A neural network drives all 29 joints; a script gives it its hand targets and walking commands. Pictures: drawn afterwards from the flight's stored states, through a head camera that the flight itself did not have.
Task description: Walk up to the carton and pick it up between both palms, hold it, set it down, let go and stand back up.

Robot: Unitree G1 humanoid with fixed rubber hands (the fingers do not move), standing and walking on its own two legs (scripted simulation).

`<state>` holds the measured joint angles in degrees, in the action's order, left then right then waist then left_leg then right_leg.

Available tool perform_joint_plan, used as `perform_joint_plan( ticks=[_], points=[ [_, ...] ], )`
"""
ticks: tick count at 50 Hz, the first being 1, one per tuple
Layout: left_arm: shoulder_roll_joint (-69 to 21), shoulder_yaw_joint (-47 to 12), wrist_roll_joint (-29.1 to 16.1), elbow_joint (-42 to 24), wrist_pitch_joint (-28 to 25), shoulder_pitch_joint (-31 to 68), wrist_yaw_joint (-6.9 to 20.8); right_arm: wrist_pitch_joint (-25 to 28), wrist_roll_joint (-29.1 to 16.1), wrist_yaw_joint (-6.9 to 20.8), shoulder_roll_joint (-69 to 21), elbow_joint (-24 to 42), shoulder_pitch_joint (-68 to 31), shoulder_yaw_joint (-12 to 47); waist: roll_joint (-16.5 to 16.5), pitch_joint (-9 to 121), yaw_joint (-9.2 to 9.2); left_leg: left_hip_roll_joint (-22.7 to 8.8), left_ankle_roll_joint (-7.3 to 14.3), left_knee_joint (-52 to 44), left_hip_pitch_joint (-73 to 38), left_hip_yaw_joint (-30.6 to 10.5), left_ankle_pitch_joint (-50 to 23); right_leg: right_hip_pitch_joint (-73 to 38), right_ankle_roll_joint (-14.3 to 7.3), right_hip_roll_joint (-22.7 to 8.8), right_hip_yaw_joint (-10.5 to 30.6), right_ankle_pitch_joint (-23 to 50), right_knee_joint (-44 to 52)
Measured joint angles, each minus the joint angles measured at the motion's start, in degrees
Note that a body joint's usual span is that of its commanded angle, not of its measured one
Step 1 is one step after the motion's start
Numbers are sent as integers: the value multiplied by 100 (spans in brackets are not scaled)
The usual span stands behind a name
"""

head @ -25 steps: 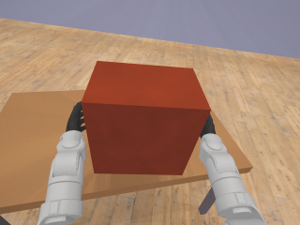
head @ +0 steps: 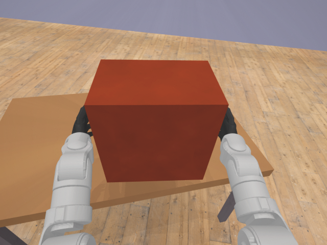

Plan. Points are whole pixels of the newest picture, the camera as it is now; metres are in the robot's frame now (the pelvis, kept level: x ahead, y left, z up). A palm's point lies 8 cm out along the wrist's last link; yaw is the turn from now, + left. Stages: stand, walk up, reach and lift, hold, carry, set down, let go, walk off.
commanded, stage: reach and lift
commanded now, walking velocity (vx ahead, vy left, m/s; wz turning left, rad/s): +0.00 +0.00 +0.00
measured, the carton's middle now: (155, 123) +0.42 +0.00 +0.12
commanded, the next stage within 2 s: hold in 0.60 s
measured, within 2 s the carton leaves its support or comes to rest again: neither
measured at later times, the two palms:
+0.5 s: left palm (75, 133) +0.36 +0.19 +0.14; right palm (224, 131) +0.36 -0.16 +0.14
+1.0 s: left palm (70, 132) +0.35 +0.19 +0.16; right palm (225, 124) +0.36 -0.16 +0.17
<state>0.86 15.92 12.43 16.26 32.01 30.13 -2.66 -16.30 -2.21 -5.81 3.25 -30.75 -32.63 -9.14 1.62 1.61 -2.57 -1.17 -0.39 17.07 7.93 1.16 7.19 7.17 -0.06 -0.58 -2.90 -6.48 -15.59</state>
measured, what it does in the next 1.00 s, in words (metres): stands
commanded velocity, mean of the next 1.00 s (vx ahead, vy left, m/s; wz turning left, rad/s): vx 0.00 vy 0.00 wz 0.00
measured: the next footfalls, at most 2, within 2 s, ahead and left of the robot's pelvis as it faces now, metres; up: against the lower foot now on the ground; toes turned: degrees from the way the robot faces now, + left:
none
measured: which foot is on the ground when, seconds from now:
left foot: down 0.00-1.00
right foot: down 0.00-1.00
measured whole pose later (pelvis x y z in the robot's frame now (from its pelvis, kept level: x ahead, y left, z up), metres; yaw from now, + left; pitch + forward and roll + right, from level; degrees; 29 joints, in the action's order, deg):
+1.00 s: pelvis +0.00 -0.01 +0.00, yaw +1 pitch -6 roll +0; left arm 2.7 17.0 14.1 5.2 41.2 28.7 1.1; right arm -20.8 -7.0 -7.9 2.9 -24.1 -32.8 -5.4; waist 3.7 -0.7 -3.8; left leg -1.3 -1.0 17.2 3.5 -0.4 7.9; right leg 2.0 -0.5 -0.4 -4.4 -7.6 -15.6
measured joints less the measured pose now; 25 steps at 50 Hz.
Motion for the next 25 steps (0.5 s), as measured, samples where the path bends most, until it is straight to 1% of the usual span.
perform_joint_plan(
  ticks=[6,14,19,25],
  points=[
    [33,79,60,-157,16,-176,124,-10,-100,-144,-52,155,76,199,37,19,-56,-43,-41,-16,-166,-63,75,-225,-21,46,-62,-50,101],
    [102,97,181,-726,228,-471,321,-39,-374,-353,-158,557,329,457,177,-191,-193,-44,-73,55,-479,-162,212,-620,-20,51,-160,-174,122],
    [149,-30,180,-1076,395,-564,336,-65,-518,-411,-136,822,452,526,180,-336,-243,-20,-63,154,-514,-188,271,-701,3,26,-185,-203,97],
    [154,-206,119,-1300,555,-565,275,-127,-615,-387,4,1008,511,538,86,-393,-253,16,-22,221,-443,-163,283,-649,39,-11,-160,-177,85]
  ],
)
